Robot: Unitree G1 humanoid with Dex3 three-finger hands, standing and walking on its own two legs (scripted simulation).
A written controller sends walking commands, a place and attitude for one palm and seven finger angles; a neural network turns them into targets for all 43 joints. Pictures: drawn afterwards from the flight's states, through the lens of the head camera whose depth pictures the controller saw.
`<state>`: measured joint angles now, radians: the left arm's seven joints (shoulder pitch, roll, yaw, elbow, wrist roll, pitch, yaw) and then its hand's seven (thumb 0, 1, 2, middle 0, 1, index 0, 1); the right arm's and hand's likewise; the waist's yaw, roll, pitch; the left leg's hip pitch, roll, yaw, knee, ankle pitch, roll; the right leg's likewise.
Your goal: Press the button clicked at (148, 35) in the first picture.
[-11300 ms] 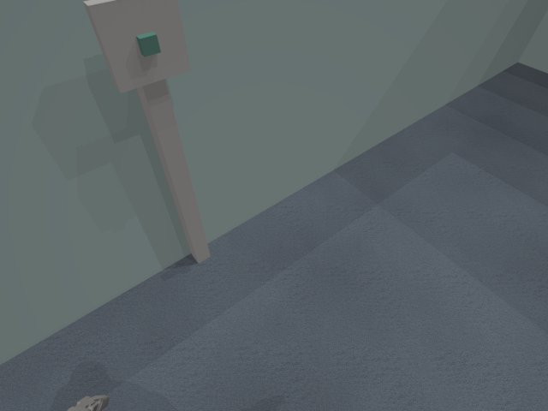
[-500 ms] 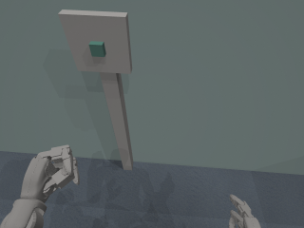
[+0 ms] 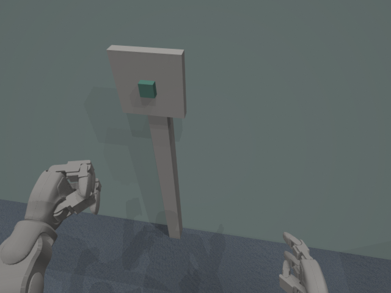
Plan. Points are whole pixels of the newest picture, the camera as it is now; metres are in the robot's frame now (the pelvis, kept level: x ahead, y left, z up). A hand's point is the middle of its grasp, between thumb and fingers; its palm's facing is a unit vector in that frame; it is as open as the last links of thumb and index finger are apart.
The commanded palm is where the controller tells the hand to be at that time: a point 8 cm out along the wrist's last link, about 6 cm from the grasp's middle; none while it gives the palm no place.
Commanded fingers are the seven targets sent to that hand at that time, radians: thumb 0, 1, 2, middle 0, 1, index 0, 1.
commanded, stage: raise the hand and make a fist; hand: left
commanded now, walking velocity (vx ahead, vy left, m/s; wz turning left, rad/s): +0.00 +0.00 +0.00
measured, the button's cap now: (148, 88) +0.54 +0.19 +0.17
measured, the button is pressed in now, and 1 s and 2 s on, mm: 0 0 0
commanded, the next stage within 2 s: aim a knuckle at the button in 0.54 s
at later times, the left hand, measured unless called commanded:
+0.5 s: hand (98, 193) +0.23 +0.19 +0.16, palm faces +0.02 -1.00 -0.07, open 3.1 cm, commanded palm +0.19 +0.24 +0.17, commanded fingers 0.00 0.90 0.90 -1.30 -1.50 -1.30 -1.50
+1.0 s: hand (117, 162) +0.30 +0.19 +0.16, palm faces -0.03 -1.00 -0.04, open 3.1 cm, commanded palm +0.27 +0.23 +0.16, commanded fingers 0.00 0.90 0.90 -1.30 -1.50 -1.30 -1.50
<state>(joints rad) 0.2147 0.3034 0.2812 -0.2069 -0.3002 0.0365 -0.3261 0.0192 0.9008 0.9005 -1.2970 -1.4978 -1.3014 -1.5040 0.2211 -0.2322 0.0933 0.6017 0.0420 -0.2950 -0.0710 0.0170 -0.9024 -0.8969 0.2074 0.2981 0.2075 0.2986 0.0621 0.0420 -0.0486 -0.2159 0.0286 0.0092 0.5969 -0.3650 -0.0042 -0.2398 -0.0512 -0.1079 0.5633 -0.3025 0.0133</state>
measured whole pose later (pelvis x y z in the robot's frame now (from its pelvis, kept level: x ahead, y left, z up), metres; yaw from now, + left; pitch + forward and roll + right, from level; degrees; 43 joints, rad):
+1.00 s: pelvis -0.02 -0.01 +0.00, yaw -1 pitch -2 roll +0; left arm -0.15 0.31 0.27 0.12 -0.26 0.11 -0.30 0.02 0.90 0.90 -1.30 -1.50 -1.30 -1.50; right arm 0.21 -0.24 0.09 0.65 0.06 -0.28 -0.11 0.02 -0.90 -0.90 0.21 0.30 0.21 0.30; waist 0.03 0.04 -0.01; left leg -0.18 0.03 0.03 0.52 -0.31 -0.02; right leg -0.23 -0.04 -0.09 0.53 -0.26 0.00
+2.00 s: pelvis -0.01 -0.01 +0.00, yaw -3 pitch +7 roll +0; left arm -0.76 0.43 0.36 0.97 -0.15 -0.20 -0.28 0.02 0.90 0.90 -1.29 -1.50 -1.30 -1.50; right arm 0.37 -0.29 0.03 0.68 0.04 -0.09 -0.06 0.01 -0.91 -0.90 0.21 0.30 0.21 0.30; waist -0.08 0.02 -0.04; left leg -0.38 0.05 0.06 0.60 -0.33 -0.01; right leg -0.44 -0.03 -0.06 0.60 -0.27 0.00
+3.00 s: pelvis -0.01 +0.00 -0.01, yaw -2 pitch +9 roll -1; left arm -0.84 0.44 0.34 1.04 -0.14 -0.19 -0.28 0.02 0.90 0.90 -1.30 -1.50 -1.30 -1.50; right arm 0.35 -0.28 0.05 0.65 0.03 -0.05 -0.06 0.01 -0.91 -0.90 0.21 0.30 0.21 0.30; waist -0.08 0.02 -0.05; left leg -0.44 0.04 0.04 0.66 -0.36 0.00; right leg -0.48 -0.04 -0.07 0.62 -0.28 0.01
